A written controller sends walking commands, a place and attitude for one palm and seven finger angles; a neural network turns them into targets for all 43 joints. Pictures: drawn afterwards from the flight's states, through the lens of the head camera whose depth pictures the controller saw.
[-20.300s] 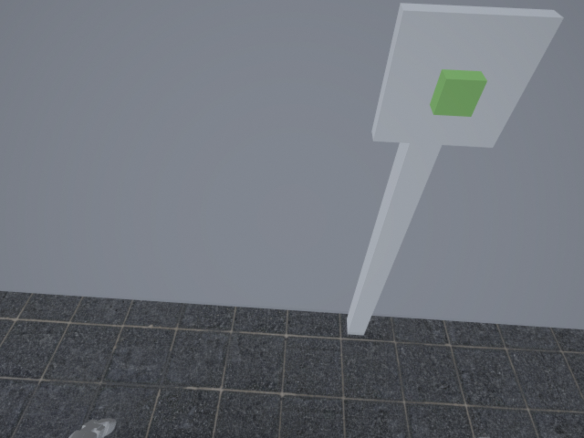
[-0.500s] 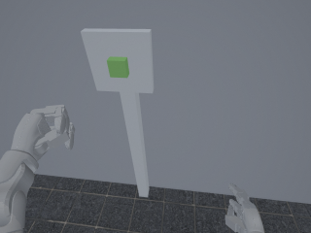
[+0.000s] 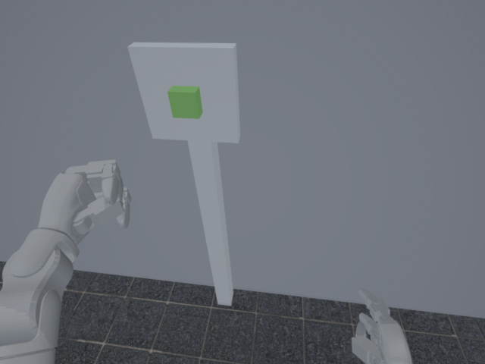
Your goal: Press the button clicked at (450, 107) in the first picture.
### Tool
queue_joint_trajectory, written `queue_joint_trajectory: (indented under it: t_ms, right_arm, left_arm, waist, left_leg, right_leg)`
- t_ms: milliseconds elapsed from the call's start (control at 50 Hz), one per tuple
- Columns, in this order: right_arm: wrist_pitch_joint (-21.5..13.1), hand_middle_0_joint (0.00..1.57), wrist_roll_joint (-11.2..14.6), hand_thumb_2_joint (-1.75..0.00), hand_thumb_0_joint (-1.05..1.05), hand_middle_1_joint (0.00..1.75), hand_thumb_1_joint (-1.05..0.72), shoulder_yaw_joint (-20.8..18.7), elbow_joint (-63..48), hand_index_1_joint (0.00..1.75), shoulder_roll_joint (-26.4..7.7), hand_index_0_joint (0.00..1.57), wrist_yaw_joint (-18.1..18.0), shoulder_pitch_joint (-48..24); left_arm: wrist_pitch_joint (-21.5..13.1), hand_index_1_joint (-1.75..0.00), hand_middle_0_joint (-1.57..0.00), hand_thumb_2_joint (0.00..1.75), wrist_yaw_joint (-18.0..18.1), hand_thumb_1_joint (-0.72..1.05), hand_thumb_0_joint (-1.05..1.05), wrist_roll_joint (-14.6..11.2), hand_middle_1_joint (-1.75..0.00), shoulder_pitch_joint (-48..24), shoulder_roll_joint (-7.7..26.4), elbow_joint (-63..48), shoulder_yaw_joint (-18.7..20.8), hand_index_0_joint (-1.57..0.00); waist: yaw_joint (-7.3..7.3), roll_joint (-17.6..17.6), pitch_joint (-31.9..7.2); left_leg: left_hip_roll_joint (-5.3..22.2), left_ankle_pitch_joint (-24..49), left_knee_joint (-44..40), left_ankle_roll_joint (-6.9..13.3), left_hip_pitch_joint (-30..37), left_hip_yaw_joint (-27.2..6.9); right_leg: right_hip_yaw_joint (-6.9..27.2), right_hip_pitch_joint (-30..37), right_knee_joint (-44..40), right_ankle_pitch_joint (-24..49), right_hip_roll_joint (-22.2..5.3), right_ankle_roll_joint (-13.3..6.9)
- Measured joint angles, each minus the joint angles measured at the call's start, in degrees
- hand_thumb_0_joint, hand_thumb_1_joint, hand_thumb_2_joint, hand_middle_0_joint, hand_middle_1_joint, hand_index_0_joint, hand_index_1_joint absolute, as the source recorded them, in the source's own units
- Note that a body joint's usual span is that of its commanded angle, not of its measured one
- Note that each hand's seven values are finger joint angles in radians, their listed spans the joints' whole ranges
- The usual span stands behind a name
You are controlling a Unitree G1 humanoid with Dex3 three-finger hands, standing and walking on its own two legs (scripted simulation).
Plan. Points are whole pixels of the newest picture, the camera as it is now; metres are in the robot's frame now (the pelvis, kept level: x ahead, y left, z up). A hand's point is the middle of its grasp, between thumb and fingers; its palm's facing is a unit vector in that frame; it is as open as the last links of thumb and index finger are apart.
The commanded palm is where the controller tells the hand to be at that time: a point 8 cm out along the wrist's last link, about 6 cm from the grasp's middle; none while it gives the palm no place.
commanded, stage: aim a knuckle at the button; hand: left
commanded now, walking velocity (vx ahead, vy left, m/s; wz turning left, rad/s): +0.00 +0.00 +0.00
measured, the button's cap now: (186, 101) +0.55 +0.20 +0.21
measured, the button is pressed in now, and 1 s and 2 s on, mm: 0 0 0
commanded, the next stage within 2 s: press the button with the knuckle in 1.86 s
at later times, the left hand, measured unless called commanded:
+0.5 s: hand (160, 164) +0.36 +0.19 +0.19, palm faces +0.01 -1.00 -0.02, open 3.1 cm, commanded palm +0.34 +0.23 +0.19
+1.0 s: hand (189, 140) +0.44 +0.17 +0.18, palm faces +0.01 -1.00 -0.01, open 3.1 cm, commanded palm +0.43 +0.22 +0.18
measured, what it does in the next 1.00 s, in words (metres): stands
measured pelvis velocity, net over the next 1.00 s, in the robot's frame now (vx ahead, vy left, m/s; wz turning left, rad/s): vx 0.01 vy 0.01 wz -0.04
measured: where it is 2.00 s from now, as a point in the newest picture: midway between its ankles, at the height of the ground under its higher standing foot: outside the picture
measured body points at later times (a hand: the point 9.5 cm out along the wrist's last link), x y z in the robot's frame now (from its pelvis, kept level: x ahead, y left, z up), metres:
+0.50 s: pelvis +0.01 +0.01 +0.00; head -0.01 -0.01 +0.45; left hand +0.35 +0.24 +0.19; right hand +0.19 -0.22 -0.08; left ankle +0.01 +0.12 -0.74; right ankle +0.02 -0.09 -0.74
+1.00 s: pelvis +0.01 +0.01 +0.00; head +0.02 +0.00 +0.45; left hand +0.44 +0.22 +0.18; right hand +0.14 -0.24 -0.10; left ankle +0.01 +0.12 -0.74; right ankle +0.02 -0.09 -0.74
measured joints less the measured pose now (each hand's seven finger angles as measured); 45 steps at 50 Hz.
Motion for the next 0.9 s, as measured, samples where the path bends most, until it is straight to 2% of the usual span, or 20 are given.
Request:
queue_joint_trajectory:
  t_ms: [180, 280, 400, 520, 660, 900]
  right_arm:
    - [1.5, 0.21, -0.1, -0.9, 0.02, 0.3, -0.9, 0.1, 0.0, 0.3, 0.3, 0.2, -0.3, -0.7]
    - [2.7, 0.21, -0.2, -0.9, 0.02, 0.3, -0.9, -0.1, -0.1, 0.3, 0.4, 0.2, 0.1, -0.2]
    - [4.2, 0.21, -0.2, -0.9, 0.02, 0.3, -0.9, -0.7, -0.4, 0.3, 0.2, 0.2, 0.3, 0.5]
    - [4.7, 0.2, -0.2, -0.9, 0.02, 0.3, -0.9, -1.2, 0.1, 0.3, 0.0, 0.2, 0.3, 1.3]
    - [6.4, 0.2, -0.4, -0.9, 0.02, 0.3, -0.91, -1.1, 0.4, 0.3, 0.4, 0.2, 0.4, 1.3]
    - [8.0, 0.21, -0.4, -0.9, 0.02, 0.3, -0.91, -1.7, 0.8, 0.3, 0.2, 0.2, 0.7, 3.5]
  left_arm:
    - [-0.5, -1.5, -1.3, 0.9, 2.0, 0.9, 0.02, 2.7, -1.5, -10.0, -0.1, 10.4, -2.2, -1.31]
    - [-1.2, -1.5, -1.3, 0.9, 2.3, 0.9, 0.02, 2.9, -1.5, -13.2, -0.6, 14.5, -2.5, -1.31]
    - [-1.6, -1.5, -1.3, 0.9, 3.9, 0.9, 0.02, 4.4, -1.5, -16.4, -0.6, 19.0, -2.5, -1.31]
    - [-3.7, -1.5, -1.3, 0.9, 4.6, 0.9, 0.02, 5.1, -1.5, -19.7, -1.9, 21.9, -4.2, -1.31]
    - [-3.8, -1.5, -1.3, 0.9, 6.7, 0.9, 0.02, 6.3, -1.5, -25.2, -2.3, 29.1, -5.4, -1.31]
    - [-8.0, -1.5, -1.3, 0.9, 7.6, 0.9, 0.02, 7.8, -1.5, -34.1, -1.6, 42.4, -4.9, -1.3]
  waist:
    - [-1.11, -0.6, 0.8]
    - [-1.89, -1.0, 0.2]
    - [-2.44, -1.3, 0.5]
    - [-2.48, -1.4, 0.5]
    - [-3.33, -1.7, 0.3]
    - [-4.53, -2.0, -0.2]
  left_leg:
    - [-0.2, 0.3, -0.4, 0.1, -0.7, 0.5]
    - [-0.3, 0.2, -0.9, 0.3, -0.9, 1.1]
    - [-0.4, 0.1, -1.2, 0.5, -1.2, 1.6]
    - [-0.6, 0.1, -1.5, 0.7, -1.4, 1.7]
    - [-0.8, 0.1, -1.8, 0.9, -2.2, 1.9]
    - [-0.5, 0.2, -1.9, 1.0, -3.7, 2.3]
  right_leg:
    - [0.5, -1.1, 0.2, 0.1, -0.2, 0.1]
    - [1.1, -1.8, 0.2, 0.1, -0.3, 0.2]
    - [1.6, -2.3, -0.1, 0.1, -0.3, 0.4]
    - [1.8, -2.6, -0.3, 0.1, -0.5, 0.7]
    - [2.0, -3.4, -0.5, 0.2, -0.7, 0.9]
    - [2.4, -4.9, -1.1, 0.7, -0.4, 0.9]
